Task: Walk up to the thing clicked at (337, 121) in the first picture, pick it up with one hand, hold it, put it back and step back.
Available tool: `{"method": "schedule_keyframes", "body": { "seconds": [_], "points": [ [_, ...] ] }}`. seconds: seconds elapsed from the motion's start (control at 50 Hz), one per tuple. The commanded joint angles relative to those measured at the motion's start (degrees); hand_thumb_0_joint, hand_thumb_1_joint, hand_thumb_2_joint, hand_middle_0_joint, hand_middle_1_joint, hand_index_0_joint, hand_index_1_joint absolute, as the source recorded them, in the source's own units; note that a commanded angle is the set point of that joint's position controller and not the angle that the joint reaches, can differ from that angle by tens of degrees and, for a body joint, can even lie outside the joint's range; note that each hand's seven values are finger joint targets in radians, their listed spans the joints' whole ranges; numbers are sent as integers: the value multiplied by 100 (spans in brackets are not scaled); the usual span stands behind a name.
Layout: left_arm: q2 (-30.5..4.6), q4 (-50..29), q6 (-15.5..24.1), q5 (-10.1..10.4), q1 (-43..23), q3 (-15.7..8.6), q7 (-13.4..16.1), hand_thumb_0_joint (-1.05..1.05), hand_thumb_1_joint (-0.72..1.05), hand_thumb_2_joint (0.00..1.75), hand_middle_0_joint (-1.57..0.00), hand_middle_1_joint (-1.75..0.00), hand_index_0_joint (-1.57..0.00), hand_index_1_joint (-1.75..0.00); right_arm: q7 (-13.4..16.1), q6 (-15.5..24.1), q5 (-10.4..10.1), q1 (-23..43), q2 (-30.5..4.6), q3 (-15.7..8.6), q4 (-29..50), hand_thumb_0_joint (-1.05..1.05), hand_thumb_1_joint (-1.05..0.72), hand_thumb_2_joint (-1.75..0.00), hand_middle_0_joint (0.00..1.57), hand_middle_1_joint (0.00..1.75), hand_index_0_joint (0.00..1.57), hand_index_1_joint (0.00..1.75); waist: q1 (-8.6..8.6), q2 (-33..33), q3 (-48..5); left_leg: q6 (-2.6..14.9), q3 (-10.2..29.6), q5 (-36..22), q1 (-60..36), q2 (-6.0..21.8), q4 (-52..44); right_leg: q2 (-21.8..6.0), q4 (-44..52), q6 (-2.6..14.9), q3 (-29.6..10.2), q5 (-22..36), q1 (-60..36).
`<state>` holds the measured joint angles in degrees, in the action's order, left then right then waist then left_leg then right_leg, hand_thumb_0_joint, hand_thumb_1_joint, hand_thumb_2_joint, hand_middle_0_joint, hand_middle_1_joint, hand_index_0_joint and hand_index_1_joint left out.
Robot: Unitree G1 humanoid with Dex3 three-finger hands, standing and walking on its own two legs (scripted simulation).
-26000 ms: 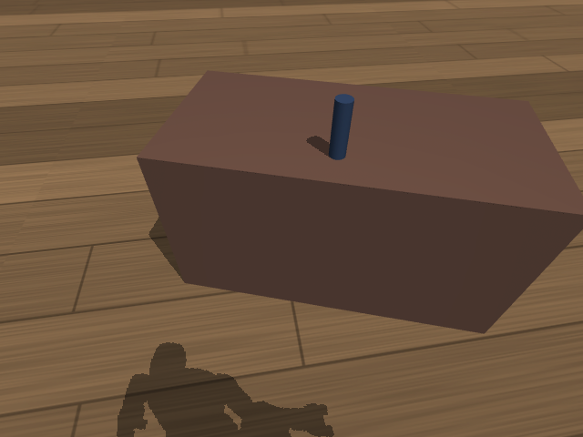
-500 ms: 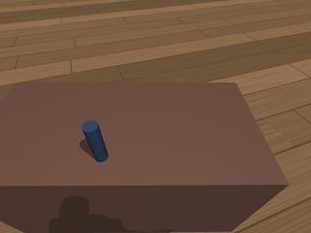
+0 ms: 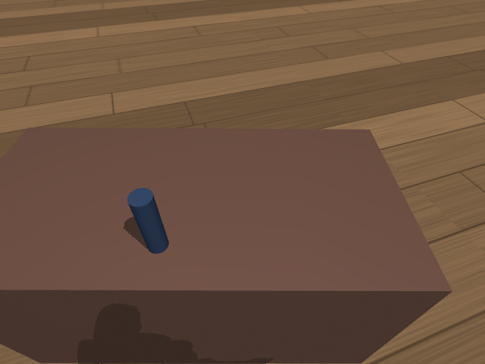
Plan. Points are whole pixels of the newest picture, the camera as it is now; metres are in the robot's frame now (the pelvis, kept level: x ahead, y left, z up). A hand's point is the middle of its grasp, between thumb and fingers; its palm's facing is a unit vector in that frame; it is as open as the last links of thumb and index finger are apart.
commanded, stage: stand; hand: left
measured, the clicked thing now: (150, 223) +0.43 +0.21 -0.04
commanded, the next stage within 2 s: none
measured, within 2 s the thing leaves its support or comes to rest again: neither
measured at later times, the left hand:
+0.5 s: hand out of the picture +0.07 +0.25 -0.16, palm faces -0.02 -0.94 -0.34, open 8.4 cm
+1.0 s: hand out of the picture +0.05 +0.26 -0.16, palm faces -0.02 -0.94 -0.35, open 7.4 cm
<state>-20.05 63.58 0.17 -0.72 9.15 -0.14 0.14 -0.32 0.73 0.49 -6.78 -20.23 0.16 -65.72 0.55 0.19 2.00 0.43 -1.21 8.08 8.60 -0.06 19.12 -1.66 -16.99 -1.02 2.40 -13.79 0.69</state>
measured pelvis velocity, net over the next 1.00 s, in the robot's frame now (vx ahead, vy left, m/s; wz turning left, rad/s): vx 0.00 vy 0.00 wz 0.01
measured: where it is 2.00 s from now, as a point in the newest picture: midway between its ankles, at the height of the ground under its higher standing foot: outside the picture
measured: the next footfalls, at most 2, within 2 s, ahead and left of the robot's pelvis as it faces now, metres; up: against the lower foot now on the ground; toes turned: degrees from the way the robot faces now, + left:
none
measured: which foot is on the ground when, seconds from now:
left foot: down 0.00-1.00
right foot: down 0.00-1.00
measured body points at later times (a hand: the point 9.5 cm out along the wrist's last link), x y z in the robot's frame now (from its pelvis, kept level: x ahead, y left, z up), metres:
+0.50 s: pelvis +0.00 +0.00 +0.00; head +0.00 +0.00 +0.45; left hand +0.07 +0.30 -0.13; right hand +0.08 -0.30 -0.13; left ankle +0.03 +0.11 -0.75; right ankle -0.05 -0.13 -0.75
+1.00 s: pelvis +0.00 +0.00 +0.00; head +0.00 +0.00 +0.45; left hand +0.05 +0.30 -0.13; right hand +0.07 -0.30 -0.13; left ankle +0.03 +0.11 -0.75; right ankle -0.05 -0.13 -0.75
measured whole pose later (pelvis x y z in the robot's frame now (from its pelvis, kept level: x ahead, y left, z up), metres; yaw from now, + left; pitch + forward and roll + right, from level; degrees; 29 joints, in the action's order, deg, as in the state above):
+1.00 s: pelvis +0.00 +0.00 +0.00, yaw +1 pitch -3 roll +0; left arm -20.3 63.3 0.0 -0.7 9.7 -0.3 0.0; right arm -0.3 0.7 0.4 -7.0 -19.9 0.0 -65.7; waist 0.4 -0.2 2.6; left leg 0.5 -0.6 8.0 8.8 -0.3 19.3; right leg -1.8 -16.8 -1.1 3.0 -13.8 0.4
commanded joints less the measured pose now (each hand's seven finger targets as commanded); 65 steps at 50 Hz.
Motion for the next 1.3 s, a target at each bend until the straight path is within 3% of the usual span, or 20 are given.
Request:
{"method": "schedule_keyframes", "body": {
  "seconds": [0.0, 0.02, 0.12, 0.18, 0.2, 0.26, 0.3, 0.34, 0.46, 0.5, 0.52, 0.78, 0.8, 0.94, 1.06, 1.2, 1.24, 1.28],
  "points": [
    [-1209, -332, 131, -14, -180, -208, 78, 0, -41, 21, -20, -21, -20, -21, 92, 100, 8, 296, -1210, -208, 363, 0, -90, -90, 20, 30, 20, 30, -37, -36, -121, 105, 760, -835, -347, 737, -233, -634, 370, 190, -492, 622, 559],
    [-1224, -329, 130, -6, -187, -219, 77, 0, -33, 29, -20, -29, -20, -29, 94, 99, 8, 239, -1186, -202, 359, 0, -90, -90, 20, 30, 20, 30, -22, -36, -194, 98, 738, -833, -346, 721, -221, -646, 367, 193, -526, 643, 475],
    [-1221, -315, 135, 1, -146, -218, 74, 0, 7, 69, -20, -30, -20, -30, 82, 92, -2, 233, -1215, -208, 350, 0, -90, -90, 20, 30, 20, 30, -23, -28, -133, 94, 780, -707, -299, 713, -239, -635, 418, 187, -504, 564, 488],
    [-1236, -336, 147, 3, -137, -220, 80, 0, 31, 90, -20, -30, -20, -30, 90, 107, 5, 236, -1204, -198, 366, 0, -90, -90, 20, 30, 20, 30, -34, -13, -308, 114, 751, -1196, -442, 742, -133, -674, 333, 170, -496, 1036, 374],
    [-1243, -357, 153, 3, -143, -225, 89, 0, 39, 90, -20, -30, -20, -30, 97, 114, 11, 242, -1188, -197, 378, 0, -90, -90, 20, 30, 20, 30, -47, -44, -406, 123, 710, -1482, -517, 757, -51, -681, 286, 156, -487, 1378, 326],
    [-1214, -367, 141, 15, -109, -208, 101, 0, 63, 90, -20, -30, -20, -30, 106, 103, 12, 198, -1193, -197, 375, 0, -90, -90, 20, 30, 20, 30, -49, -83, -447, 132, 671, -1717, -501, 756, 29, -684, 235, 128, -444, 1687, 228],
    [-1215, -362, 128, 17, -152, -206, 96, 0, 79, 90, -20, -30, -20, -30, 108, 95, 9, 166, -1170, -185, 371, 0, -90, -90, 20, 30, 20, 30, -17, -61, -419, 122, 657, -1546, -443, 752, -10, -682, 232, 136, -449, 1514, 213],
    [-1197, -354, 105, 6, -183, -204, 89, 0, 90, 90, -20, -30, -20, -30, 110, 91, 7, 223, -1173, -174, 364, 0, -90, -90, 20, 30, 20, 30, -30, 50, -207, 83, 709, -1156, -300, 733, -132, -658, 314, 151, -450, 968, 317],
    [-1213, -340, 122, -5, -121, -216, 77, 0, 90, 90, -20, -30, -20, -30, 110, 101, -5, 250, -1212, -190, 372, 0, -90, -90, 20, 30, 20, 30, -52, 21, -221, 116, 738, -1041, -409, 738, -165, -652, 368, 178, -473, 856, 372],
    [-1210, -354, 125, -1, -135, -217, 81, 0, 90, 90, -20, -30, -20, -30, 106, 112, 2, 267, -1209, -197, 388, 0, -90, -90, 20, 30, 20, 30, -60, -3, -218, 121, 752, -1269, -425, 758, -128, -661, 339, 169, -445, 997, 377],
    [-1210, -353, 122, -17, -147, -219, 74, 0, 90, 90, -20, -30, -20, -30, 113, 105, -2, 236, -1204, -197, 387, 0, -90, -90, 20, 30, 20, 30, -31, 23, -194, 106, 725, -1034, -381, 728, -188, -650, 375, 170, -454, 812, 407],
    [-1223, -356, 118, -1, -180, -233, 63, 0, 90, 90, -20, -30, -20, -30, 104, 102, -3, 257, -1198, -217, 360, 0, -90, -90, 20, 30, 20, 30, -29, -7, -117, 108, 789, -711, -314, 715, -276, -648, 390, 205, -475, 461, 446],
    [-1203, -368, 123, -9, -130, -221, 67, 0, 90, 90, -20, -30, -20, -30, 96, 110, 8, 269, -1191, -214, 372, 0, -90, -90, 20, 30, 20, 30, -53, 9, -138, 114, 793, -889, -343, 735, -229, -648, 384, 189, -458, 576, 466],
    [-1212, -368, 122, -4, -119, -224, 65, 0, 90, 90, -20, -30, -20, -30, 90, 103, -3, 215, -1200, -213, 348, 0, -90, -90, 20, 30, 20, 30, -23, 7, -142, 105, 804, -733, -303, 710, -262, -643, 381, 200, -461, 487, 445],
    [-1231, -357, 123, 1, -74, -226, 73, 0, 90, 90, -20, -30, -20, -30, 102, 108, -1, 247, -1213, -210, 359, 0, -90, -90, 20, 30, 20, 30, -56, 16, -208, 124, 797, -1089, -406, 736, -159, -663, 343, 182, -451, 759, 417],
    [-1205, -361, 124, -2, -64, -212, 75, 0, 90, 90, -20, -30, -20, -30, 93, 87, -4, 235, -1199, -205, 363, 0, -90, -90, 20, 30, 20, 30, -43, 9, -144, 105, 802, -879, -305, 706, -193, -654, 394, 171, -437, 615, 444],
    [-1214, -376, 135, 1, -80, -218, 79, 0, 90, 90, -20, -30, -20, -30, 95, 97, 5, 249, -1169, -202, 380, 0, -90, -90, 20, 30, 20, 30, -58, -66, -266, 136, 774, -1239, -382, 743, -72, -685, 345, 169, -439, 973, 356],
    [-1222, -376, 137, -6, -90, -221, 82, 0, 90, 90, -20, -30, -20, -30, 95, 90, 0, 203, -1181, -195, 372, 0, -90, -90, 20, 30, 20, 30, -33, -23, -234, 117, 771, -1129, -311, 709, -126, -670, 366, 153, -437, 919, 308]
  ]
}}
